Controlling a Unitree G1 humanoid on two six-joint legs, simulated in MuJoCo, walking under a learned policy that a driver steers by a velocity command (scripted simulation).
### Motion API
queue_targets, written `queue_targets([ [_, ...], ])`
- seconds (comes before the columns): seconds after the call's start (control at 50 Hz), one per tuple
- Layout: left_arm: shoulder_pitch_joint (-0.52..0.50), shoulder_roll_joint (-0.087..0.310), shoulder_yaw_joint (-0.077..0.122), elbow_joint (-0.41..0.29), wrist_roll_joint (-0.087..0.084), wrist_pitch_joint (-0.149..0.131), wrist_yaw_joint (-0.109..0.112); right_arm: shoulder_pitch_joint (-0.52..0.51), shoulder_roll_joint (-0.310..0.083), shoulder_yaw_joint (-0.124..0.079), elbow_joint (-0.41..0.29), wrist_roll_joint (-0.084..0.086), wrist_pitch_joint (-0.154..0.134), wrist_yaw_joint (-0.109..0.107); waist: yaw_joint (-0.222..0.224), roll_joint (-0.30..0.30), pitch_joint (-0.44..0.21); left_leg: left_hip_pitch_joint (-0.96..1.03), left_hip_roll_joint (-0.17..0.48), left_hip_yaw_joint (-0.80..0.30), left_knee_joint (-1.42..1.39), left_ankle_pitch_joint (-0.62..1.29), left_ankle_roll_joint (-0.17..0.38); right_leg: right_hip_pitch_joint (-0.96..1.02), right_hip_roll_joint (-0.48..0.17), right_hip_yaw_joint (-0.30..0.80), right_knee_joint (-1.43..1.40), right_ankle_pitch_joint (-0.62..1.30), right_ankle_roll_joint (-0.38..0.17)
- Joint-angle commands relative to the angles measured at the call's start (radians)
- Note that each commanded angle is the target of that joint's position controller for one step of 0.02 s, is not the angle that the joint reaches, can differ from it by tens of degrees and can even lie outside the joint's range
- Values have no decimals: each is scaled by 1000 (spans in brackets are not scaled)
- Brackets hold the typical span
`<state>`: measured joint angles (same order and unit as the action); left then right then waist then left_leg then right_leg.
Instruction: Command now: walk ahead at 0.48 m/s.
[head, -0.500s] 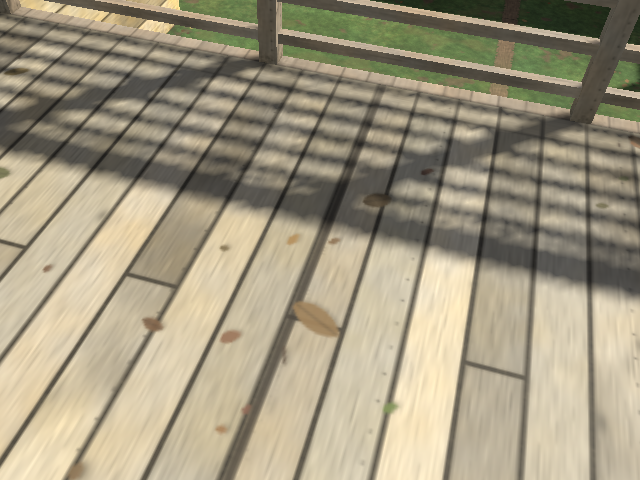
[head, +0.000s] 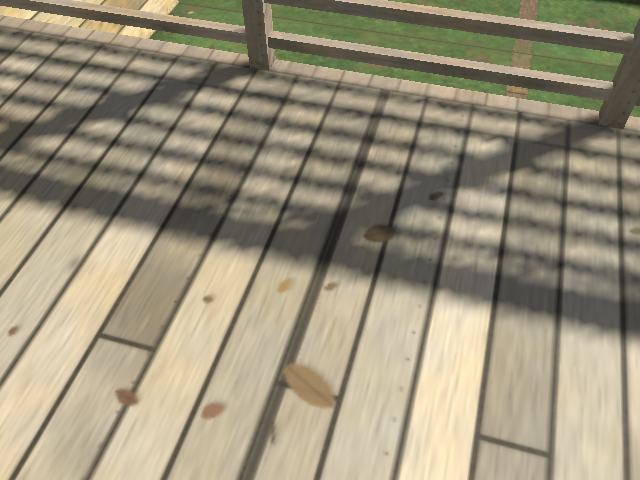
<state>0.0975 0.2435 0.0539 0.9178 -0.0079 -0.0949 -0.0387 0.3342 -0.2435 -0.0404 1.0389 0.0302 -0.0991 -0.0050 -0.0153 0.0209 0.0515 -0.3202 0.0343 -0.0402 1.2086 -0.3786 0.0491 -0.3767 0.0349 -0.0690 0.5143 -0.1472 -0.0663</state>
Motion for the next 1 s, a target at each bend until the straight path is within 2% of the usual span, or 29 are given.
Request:
queue_targets([
  [0.02, 20, 68, 7, -21, 18, -23, -8, 21, -79, -28, -62, -7, -5, -13, -6, -92, -74, -230, 117, -48, 15, 111, 22, 181, -263, 341, -356, -51, -152],
  [0.06, 55, 80, 7, 1, 13, -25, -4, 20, -51, -27, -67, -10, 16, -15, -19, -91, -48, -221, 128, -32, -49, 125, 10, 118, -248, 282, -397, -17, -169],
  [0.1, 98, 119, 14, 16, 15, -25, 12, -65, -72, -34, -103, -19, 23, -19, -12, -73, -10, -306, 138, -27, -150, 211, -14, 122, -249, 254, -429, 7, -181],
  [0.16, 165, 135, 15, 32, 12, -18, 34, -183, -74, -37, -144, -29, 16, -12, 18, -59, 6, -382, 130, -17, -345, 387, -37, 182, -236, 207, -433, 74, -163],
  [0.22, 225, 146, 16, 46, 1, -13, 44, -299, -53, -26, -175, -23, 7, 1, 56, -62, 16, -335, 89, 26, -530, 510, -42, 206, -209, 145, -433, 102, -135],
  [0.3, 320, 148, 18, 83, -9, 5, 46, -425, -55, -15, -222, -14, 0, 22, 97, -52, 49, -351, 61, 26, -652, 479, -40, 331, -246, 160, -382, 122, -135],
  [0.36, 327, 167, 30, 86, -14, 24, 53, -431, -87, -20, -244, -10, -15, 37, 69, -73, 38, -304, 40, 11, -725, 378, -22, 411, -288, 208, -298, 188, -121],
  [0.38, 313, 178, 35, 80, -14, 28, 53, -395, -107, -26, -239, -9, -20, 38, 44, -91, 16, -234, 24, 21, -735, 340, -14, 415, -292, 220, -260, 256, -112],
  [0.4, 288, 183, 36, 70, -13, 32, 53, -310, -136, -41, -219, -10, -25, 36, -8, -104, -35, -101, -5, 45, -755, 315, 2, 402, -269, 209, -169, 401, -96],
  [0.42, 277, 155, 25, 58, -6, 33, 51, -137, -189, -67, -170, -13, -29, 28, -84, -95, -151, 152, 2, 42, -737, 327, 36, 326, -208, 171, 23, 463, -66],
  [0.44, 278, 104, 6, 22, 14, 32, 50, 58, -272, -88, -140, -32, -29, 16, -144, 14, -332, 477, 202, -166, -698, 317, 100, 118, -124, 115, 347, 201, -26],
  [0.46, 415, -26, -26, 21, -6, 12, 43, 99, -312, -96, -114, -33, -17, 22, -67, 310, -467, 772, 411, -604, -823, 121, 234, -249, 27, 103, 660, -411, 31],
  [0.48, 354, 100, 3, 31, -31, -1, 45, 71, -198, -65, -132, -31, -17, 21, -99, 199, -406, 707, 375, -617, -887, 28, 196, -333, -28, 216, 776, -430, 21],
  [0.5, 264, 147, 20, 2, -47, -6, 47, -13, -149, -50, -148, -30, -19, 15, -89, 147, -262, 574, 348, -451, -903, 66, 148, -388, -73, 196, 793, -336, 11],
  [0.52, 225, 137, 22, -4, -43, -4, 54, -88, -128, -42, -159, -32, -21, 15, -58, 68, -187, 431, 316, -339, -934, 160, 129, -350, -121, 176, 769, -246, 14],
  [0.54, 208, 123, 29, -7, -31, 3, 58, -133, -102, -37, -159, -36, -23, 17, -33, 54, -128, 320, 284, -248, -973, 216, 120, -314, -150, 175, 721, -187, 16],
  [0.58, 236, 76, 33, -10, -32, 29, 52, -164, -78, -32, -149, -48, -26, 16, 12, 87, -89, 211, 244, -125, -1031, 266, 112, -234, -182, 174, 677, -134, 17],
  [0.6, 232, 58, 32, -19, -34, 41, 50, -163, -83, -35, -143, -46, -27, 14, 21, 79, -70, 186, 243, -79, -1050, 300, 119, -240, -189, 168, 663, -124, 19],
  [0.64, 193, 53, 35, -47, -27, 58, 49, -151, -108, -44, -133, -46, -30, 5, 28, 53, -38, 170, 247, -11, -1075, 365, 131, -289, -196, 169, 617, -67, 29],
  [0.72, 94, 49, 33, -95, -17, 56, 32, -130, -142, -54, -125, -48, -20, -13, 13, 31, -5, 194, 227, 118, -1096, 418, 120, -325, -186, 147, 401, 117, 44],
  [0.76, 16, 41, 25, -122, -13, 52, 17, -111, -157, -59, -125, -42, -14, -20, -12, 20, 14, 210, 222, 172, -1101, 424, 110, -306, -173, 99, 294, 180, 39],
  [0.82, -82, 38, 17, -170, -12, 53, -2, -55, -178, -67, -112, -29, 2, -23, -45, 8, 43, 306, 248, 215, -1074, 452, 102, -326, -159, 54, 195, 168, 21],
  [0.86, -114, 49, 19, -200, -14, 55, -14, -36, -191, -73, -106, -18, 17, -22, -44, 18, 48, 381, 270, 237, -1026, 535, 88, -328, -142, 29, 157, 102, -1],
  [0.9, -88, 80, 33, -216, -15, 58, -22, -55, -219, -81, -117, -11, 31, -24, -6, 50, 8, 420, 276, 266, -917, 821, 66, -234, -88, -24, 143, 6, -37],
  [0.92, -29, 105, 47, -210, -17, 61, -22, -66, -234, -86, -123, -7, 39, -26, 34, 69, -35, 424, 272, 278, -813, 983, 55, -144, -47, -53, 146, -45, -58],
  [0.94, 98, 143, 70, -183, -22, 61, -20, -86, -241, -86, -131, -4, 48, -27, 110, 65, -99, 392, 247, 299, -637, 1065, 35, 23, 2, -76, 102, -35, -89],
  [0.96, 269, 214, 109, -135, -23, 66, -4, -84, -228, -80, -140, -10, 49, -29, 188, 23, -188, 238, 206, 310, -382, 933, -8, 304, 22, -26, 51, 8, -129],
  [0.98, 326, 322, 133, -116, -26, 73, 18, -48, -109, -47, -178, -52, 37, -25, 134, -215, -236, -122, 91, 301, -30, 196, -62, 571, -206, 374, 8, -10, -221],
  [1.0, 308, 344, 122, -160, -13, 53, 8, -22, -70, -23, -224, -33, -9, -11, 81, -266, -407, -382, -79, 48, 198, -250, -83, 769, -378, 926, -185, -195, -396],
])
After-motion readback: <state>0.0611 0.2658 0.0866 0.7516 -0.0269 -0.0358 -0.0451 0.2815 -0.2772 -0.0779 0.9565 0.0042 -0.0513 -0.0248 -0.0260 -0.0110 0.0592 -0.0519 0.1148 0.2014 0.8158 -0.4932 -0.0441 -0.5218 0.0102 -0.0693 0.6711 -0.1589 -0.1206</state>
